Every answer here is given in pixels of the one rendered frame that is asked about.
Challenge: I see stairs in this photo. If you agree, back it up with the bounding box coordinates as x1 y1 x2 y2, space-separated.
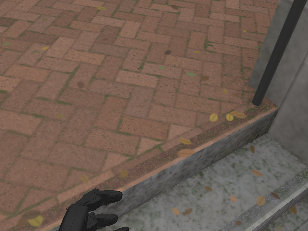
49 108 308 231

